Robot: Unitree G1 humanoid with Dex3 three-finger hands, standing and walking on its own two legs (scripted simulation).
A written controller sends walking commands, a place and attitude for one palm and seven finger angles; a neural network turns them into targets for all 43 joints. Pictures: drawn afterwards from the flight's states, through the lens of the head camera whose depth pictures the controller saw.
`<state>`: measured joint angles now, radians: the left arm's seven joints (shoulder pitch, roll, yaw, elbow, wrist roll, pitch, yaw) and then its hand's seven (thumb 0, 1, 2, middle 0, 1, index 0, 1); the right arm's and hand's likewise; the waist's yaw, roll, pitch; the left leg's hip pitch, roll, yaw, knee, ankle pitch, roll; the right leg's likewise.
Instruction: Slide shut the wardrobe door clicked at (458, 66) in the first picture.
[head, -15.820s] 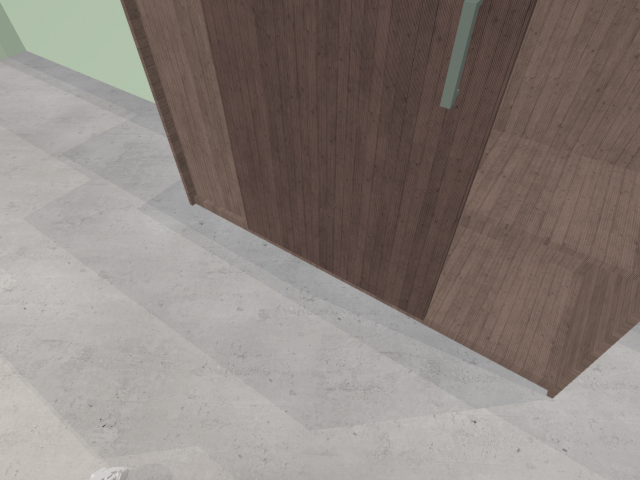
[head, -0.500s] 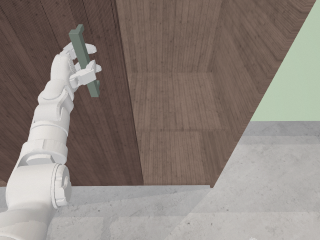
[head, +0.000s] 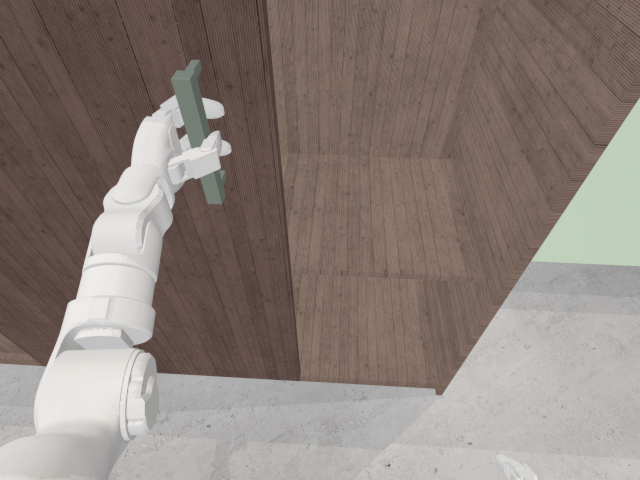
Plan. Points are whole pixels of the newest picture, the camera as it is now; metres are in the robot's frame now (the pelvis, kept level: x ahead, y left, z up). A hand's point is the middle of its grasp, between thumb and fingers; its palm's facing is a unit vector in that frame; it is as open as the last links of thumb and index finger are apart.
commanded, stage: tug the door sideways, standing still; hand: left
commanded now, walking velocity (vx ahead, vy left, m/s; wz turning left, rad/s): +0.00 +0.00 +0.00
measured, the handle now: (206, 137) +0.50 +0.17 +0.18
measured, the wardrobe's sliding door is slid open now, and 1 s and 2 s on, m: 0.43 0.38 0.18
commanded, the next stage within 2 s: step sideways, sliding the door along in 0.38 s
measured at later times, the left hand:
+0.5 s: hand (232, 156) +0.44 +0.13 +0.19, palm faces +0.06 -1.00 -0.05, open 5.8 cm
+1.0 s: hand (259, 158) +0.45 +0.10 +0.18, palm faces +0.18 -0.98 -0.11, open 5.9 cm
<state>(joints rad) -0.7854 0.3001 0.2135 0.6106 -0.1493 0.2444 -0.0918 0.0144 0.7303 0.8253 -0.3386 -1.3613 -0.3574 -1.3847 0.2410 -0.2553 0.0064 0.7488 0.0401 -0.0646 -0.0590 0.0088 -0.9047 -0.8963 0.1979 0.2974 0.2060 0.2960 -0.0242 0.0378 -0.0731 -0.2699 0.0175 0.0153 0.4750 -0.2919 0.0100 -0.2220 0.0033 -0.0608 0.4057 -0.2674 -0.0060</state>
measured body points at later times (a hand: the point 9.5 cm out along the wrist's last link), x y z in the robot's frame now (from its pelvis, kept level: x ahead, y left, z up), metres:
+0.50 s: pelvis -0.03 +0.00 +0.00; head +0.00 -0.01 +0.44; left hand +0.43 +0.18 +0.20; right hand +0.04 -0.25 -0.14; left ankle -0.04 +0.11 -0.74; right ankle -0.04 -0.12 -0.74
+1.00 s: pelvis -0.01 -0.06 -0.02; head +0.05 -0.08 +0.43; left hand +0.44 +0.15 +0.19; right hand +0.12 -0.32 -0.14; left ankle +0.01 +0.08 -0.74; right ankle -0.04 -0.11 -0.74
